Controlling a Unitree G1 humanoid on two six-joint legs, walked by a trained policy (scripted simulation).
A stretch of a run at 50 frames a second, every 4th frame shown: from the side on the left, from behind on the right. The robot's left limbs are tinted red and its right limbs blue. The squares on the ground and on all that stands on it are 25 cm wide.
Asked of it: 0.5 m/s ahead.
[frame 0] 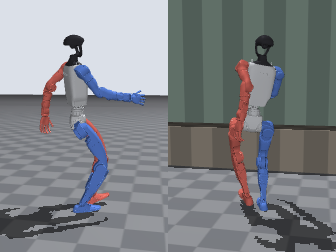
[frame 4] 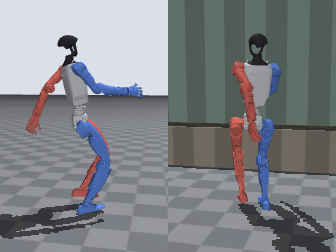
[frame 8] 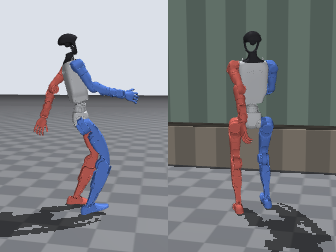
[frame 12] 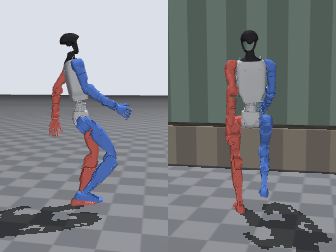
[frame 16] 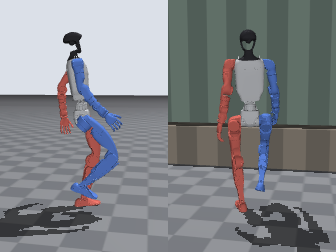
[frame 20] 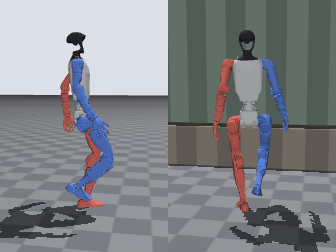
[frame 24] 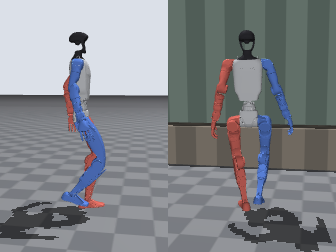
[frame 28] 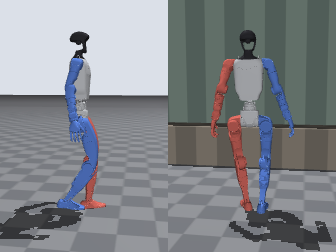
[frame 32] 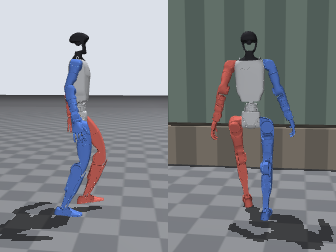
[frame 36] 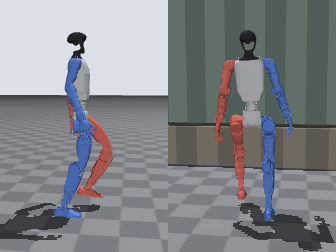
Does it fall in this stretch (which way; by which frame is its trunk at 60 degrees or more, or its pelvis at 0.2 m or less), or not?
no
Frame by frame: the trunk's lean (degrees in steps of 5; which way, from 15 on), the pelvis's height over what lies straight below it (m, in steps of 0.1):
0: 10, 0.7
4: 10, 0.7
8: 10, 0.8
12: 10, 0.8
16: 10, 0.8
20: 5, 0.8
24: 5, 0.8
28: 0, 0.8
32: 0, 0.8
36: 5, 0.8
